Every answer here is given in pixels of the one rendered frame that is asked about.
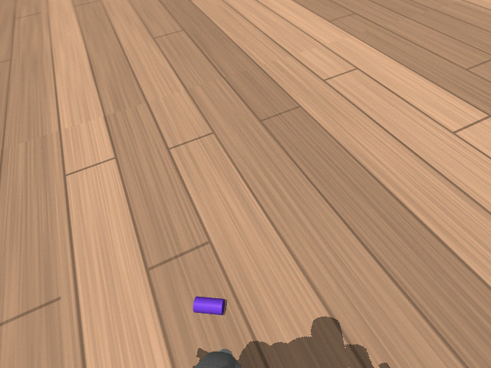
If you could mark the can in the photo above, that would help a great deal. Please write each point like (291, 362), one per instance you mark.
(208, 305)

